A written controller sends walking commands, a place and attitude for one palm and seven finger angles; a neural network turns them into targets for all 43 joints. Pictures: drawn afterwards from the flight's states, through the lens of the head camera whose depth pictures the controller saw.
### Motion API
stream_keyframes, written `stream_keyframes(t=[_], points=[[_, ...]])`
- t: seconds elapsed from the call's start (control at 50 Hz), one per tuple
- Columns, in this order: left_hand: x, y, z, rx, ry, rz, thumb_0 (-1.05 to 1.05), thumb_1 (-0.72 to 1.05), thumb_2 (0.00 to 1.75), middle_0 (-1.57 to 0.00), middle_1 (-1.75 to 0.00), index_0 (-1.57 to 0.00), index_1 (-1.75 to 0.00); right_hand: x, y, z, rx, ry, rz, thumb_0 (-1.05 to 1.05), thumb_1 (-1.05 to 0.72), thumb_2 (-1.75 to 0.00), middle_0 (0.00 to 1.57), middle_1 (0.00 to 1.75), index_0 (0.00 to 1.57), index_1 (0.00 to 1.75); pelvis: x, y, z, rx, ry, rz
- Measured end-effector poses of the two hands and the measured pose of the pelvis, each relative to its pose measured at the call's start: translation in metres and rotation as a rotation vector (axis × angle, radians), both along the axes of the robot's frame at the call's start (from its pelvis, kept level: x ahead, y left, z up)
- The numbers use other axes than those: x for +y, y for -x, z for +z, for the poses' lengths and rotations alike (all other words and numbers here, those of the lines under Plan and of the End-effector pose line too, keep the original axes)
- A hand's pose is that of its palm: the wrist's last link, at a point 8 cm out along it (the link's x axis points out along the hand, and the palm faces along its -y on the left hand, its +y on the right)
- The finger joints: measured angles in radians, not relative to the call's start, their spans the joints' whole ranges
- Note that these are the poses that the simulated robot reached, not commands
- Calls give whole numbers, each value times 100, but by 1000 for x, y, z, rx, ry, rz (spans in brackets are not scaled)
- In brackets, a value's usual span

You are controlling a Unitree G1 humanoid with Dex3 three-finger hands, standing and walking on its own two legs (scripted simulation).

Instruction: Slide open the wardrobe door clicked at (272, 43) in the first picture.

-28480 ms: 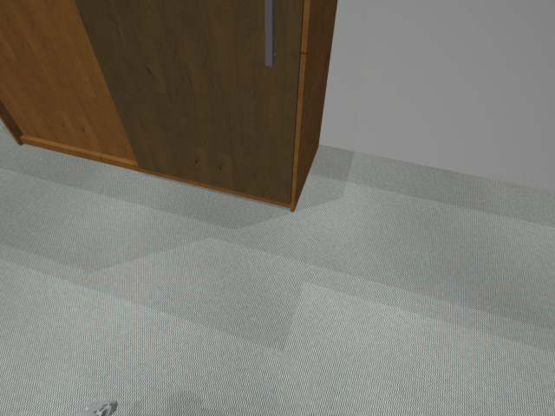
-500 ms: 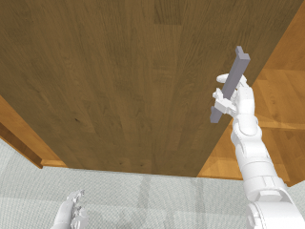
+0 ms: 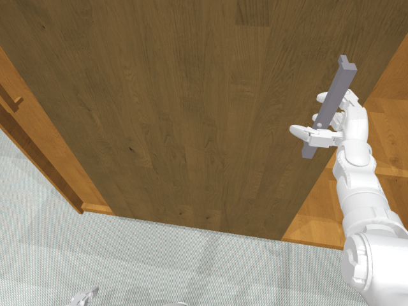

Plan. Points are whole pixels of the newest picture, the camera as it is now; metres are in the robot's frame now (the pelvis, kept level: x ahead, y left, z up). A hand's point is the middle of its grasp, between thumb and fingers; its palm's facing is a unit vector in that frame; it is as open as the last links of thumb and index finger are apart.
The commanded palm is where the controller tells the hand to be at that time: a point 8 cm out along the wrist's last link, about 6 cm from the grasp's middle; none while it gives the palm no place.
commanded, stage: loosen the grip on the handle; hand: right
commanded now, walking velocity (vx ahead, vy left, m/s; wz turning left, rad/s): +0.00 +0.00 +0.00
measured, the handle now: (322, 112) +0.52 -0.18 +0.11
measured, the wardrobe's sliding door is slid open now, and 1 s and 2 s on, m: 0.60 0.60 0.60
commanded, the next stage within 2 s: slip the hand off the handle in 0.28 s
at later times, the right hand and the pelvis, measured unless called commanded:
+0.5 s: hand (320, 125) +0.47 -0.16 +0.11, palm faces +0.09 +0.99 -0.12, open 14.0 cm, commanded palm +0.44 -0.22 +0.12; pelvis +0.02 -0.02 +0.00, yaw +3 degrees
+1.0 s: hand (334, 127) +0.48 -0.19 +0.11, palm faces +0.12 +0.99 -0.12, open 13.6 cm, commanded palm +0.43 -0.27 +0.12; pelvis +0.03 -0.02 +0.00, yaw +4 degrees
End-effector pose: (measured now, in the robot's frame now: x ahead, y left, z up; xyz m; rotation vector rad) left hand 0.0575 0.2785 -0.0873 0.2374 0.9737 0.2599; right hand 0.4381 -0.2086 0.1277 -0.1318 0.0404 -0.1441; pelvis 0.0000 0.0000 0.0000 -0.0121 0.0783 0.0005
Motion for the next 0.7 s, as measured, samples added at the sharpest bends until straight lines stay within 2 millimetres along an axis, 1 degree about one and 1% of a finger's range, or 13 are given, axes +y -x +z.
stream_keyframes(t=[0.08,0.16,0.22,0.28,0.36,0.46,0.6,0.7], points=[[6,29,-2,44,-18,27,1,91,90,-20,-30,-20,-30,3,-2,-4,11,17,25,1,27,-34,34,130,37,134,0,7,-2,14,0,20],[3,49,-3,62,-19,65,1,91,90,-20,-30,-20,-30,3,-6,-6,-3,-10,16,0,42,-27,33,128,35,130,-2,8,-3,22,-3,51],[-3,55,-5,61,-7,87,1,91,90,-20,-30,-20,-30,2,-8,-6,-16,7,20,0,48,-24,32,125,33,127,-4,6,-3,21,-7,66],[-12,53,-7,60,12,90,1,91,90,-20,-30,-20,-30,0,-7,-7,-24,0,29,0,51,-22,31,123,33,124,-7,1,-2,17,-9,72],[-25,36,-8,43,30,74,1,91,90,-20,-30,-20,-30,-2,-6,-9,-23,-16,35,-1,54,-21,30,120,32,122,-11,-6,0,13,-14,73],[-37,2,-7,4,36,21,1,91,90,-20,-30,-20,-30,-6,-8,-10,-31,-16,47,-1,55,-20,34,122,35,122,-17,-15,0,17,-18,60],[-47,-45,0,-68,27,-37,1,91,90,-20,-30,-20,-30,-12,-14,-9,-26,-18,64,-1,55,-20,40,125,42,125,-23,-25,0,26,-21,50],[-51,-65,4,-103,20,-52,1,91,90,-20,-30,-20,-30,-14,-15,-9,-24,-15,76,-1,55,-20,42,125,44,123,-25,-30,-1,26,-22,48]])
